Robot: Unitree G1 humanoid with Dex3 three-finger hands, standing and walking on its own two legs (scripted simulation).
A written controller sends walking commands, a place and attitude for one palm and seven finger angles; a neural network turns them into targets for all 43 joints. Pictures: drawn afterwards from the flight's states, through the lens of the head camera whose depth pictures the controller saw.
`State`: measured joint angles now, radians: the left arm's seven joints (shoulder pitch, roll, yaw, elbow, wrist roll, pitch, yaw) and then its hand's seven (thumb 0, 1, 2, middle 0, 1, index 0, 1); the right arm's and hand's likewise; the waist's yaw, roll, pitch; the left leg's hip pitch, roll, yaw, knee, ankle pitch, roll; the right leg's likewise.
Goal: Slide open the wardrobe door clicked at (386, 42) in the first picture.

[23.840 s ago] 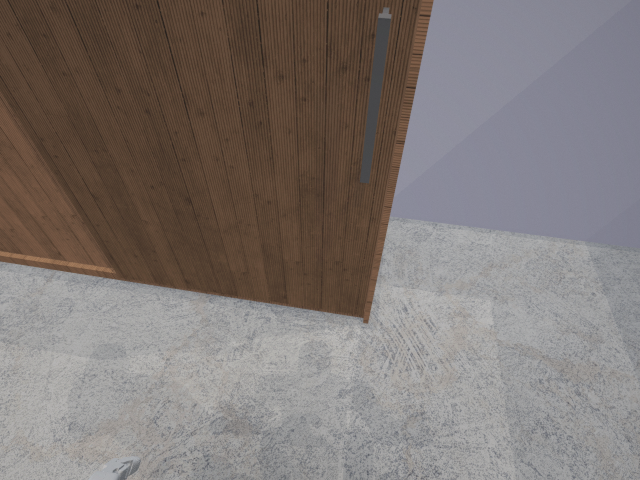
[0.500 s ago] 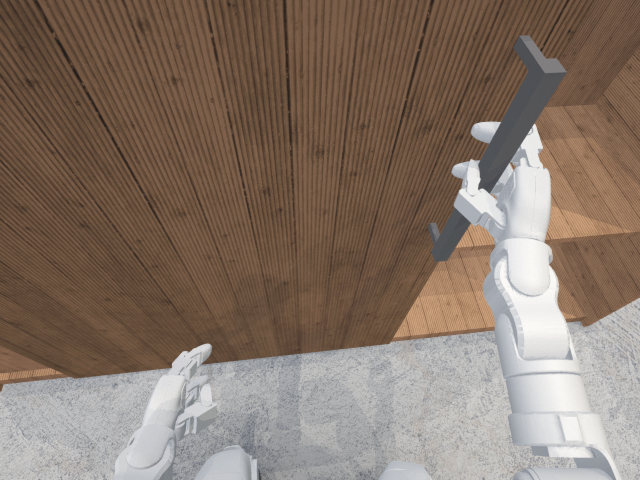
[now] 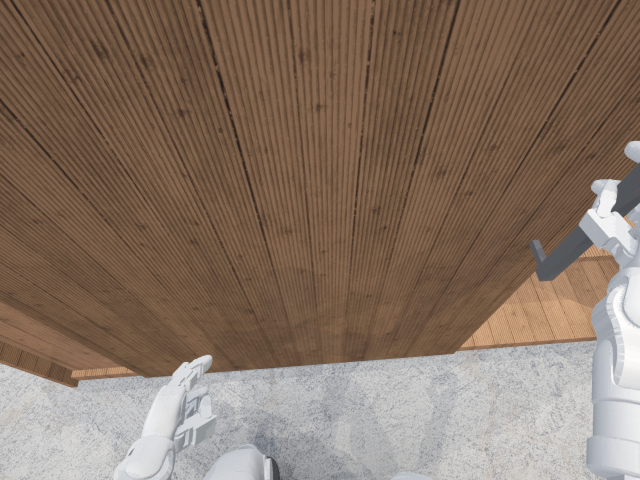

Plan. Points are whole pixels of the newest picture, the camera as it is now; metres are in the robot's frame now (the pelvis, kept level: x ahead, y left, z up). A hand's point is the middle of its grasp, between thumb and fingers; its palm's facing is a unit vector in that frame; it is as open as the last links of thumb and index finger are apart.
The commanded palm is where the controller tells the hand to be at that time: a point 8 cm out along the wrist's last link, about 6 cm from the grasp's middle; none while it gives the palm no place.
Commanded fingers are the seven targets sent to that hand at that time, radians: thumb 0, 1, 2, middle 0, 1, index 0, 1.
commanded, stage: stop walking and hold the door there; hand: right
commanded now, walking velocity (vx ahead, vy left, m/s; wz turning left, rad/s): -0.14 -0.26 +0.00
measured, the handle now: (602, 196) +0.38 -0.37 +0.09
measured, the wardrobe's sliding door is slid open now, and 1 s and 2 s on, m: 0.67 0.67 0.67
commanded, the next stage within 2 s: none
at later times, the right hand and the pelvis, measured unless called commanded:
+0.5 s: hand (603, 216) +0.34 -0.33 +0.12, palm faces +0.57 +0.79 -0.22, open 6.6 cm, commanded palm +0.29 -0.35 +0.10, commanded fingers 0.00 -0.90 -0.90 0.45 1.40 0.45 1.40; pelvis -0.02 +0.00 -0.01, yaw +5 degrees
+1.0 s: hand (606, 214) +0.33 -0.33 +0.12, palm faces +0.53 +0.81 -0.26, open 6.3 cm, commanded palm +0.29 -0.35 +0.10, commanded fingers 0.00 -0.90 -0.90 0.45 1.40 0.45 1.40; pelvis -0.04 -0.01 +0.00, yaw +8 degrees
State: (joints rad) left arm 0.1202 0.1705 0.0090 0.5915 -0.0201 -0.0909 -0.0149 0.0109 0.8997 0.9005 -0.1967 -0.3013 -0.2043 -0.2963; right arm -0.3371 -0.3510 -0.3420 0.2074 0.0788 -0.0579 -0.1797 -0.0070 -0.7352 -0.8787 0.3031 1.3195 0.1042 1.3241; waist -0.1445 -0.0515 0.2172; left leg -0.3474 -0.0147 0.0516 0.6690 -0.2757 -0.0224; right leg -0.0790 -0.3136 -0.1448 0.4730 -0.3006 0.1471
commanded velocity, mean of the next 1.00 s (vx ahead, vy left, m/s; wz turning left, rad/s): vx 0.01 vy -0.04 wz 0.00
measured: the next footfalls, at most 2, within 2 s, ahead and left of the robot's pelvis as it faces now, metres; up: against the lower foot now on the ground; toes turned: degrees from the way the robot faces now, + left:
left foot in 0.04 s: +0.10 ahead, +0.16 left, +0.00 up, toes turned +4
right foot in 0.38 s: +0.06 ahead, -0.10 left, +0.00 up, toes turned +0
